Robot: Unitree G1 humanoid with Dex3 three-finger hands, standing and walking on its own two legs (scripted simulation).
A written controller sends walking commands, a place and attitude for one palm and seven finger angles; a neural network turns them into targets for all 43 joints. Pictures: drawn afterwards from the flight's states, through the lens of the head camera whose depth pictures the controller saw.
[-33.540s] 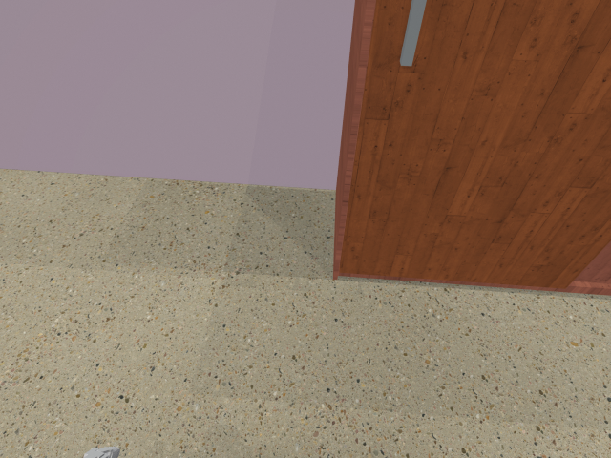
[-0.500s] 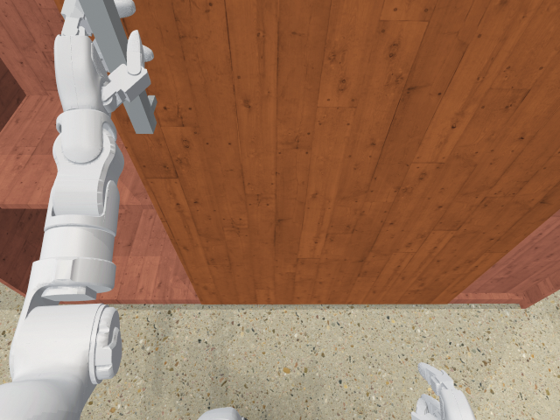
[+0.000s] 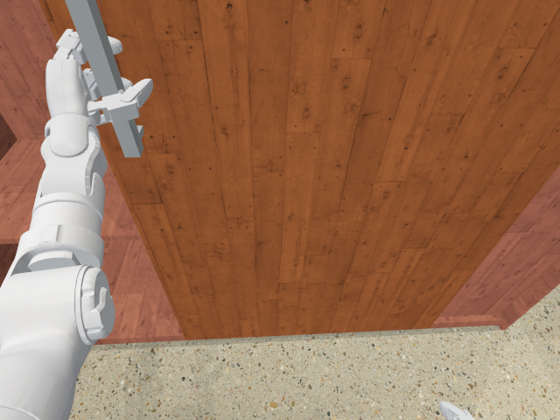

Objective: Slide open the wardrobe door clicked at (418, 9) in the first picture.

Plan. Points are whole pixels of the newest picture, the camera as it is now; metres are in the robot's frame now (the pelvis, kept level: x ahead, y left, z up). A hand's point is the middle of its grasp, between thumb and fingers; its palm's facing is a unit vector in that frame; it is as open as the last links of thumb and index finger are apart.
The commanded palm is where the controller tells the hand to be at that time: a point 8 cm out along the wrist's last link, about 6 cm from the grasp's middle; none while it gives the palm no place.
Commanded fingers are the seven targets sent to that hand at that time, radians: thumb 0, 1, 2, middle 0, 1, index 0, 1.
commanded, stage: loosen the grip on the handle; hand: left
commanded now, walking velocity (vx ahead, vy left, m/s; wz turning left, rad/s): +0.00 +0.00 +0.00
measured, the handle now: (115, 76) +0.51 +0.24 +0.26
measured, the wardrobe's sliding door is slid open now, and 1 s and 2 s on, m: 0.56 0.56 0.56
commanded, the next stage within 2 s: slip the hand off the handle in 0.36 s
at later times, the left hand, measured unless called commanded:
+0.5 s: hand (121, 93) +0.47 +0.22 +0.25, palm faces +0.24 -0.97 -0.08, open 14.5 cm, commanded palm +0.44 +0.27 +0.24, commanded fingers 0.00 -0.55 0.20 -0.25 -1.15 -0.25 -1.15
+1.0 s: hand (75, 95) +0.47 +0.28 +0.25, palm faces +0.33 -0.94 -0.10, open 14.6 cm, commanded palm +0.44 +0.33 +0.24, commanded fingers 0.00 -0.55 0.20 -0.25 -1.15 -0.25 -1.15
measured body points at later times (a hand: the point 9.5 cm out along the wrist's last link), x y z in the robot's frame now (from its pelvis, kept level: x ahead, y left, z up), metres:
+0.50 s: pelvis +0.01 +0.01 +0.00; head +0.02 +0.01 +0.45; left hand +0.45 +0.27 +0.26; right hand +0.08 -0.26 -0.11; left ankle +0.06 +0.13 -0.73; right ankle +0.01 -0.10 -0.73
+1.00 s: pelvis +0.02 +0.01 +0.00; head +0.03 +0.01 +0.45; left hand +0.44 +0.33 +0.26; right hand +0.10 -0.26 -0.10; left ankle +0.06 +0.13 -0.73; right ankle +0.01 -0.10 -0.73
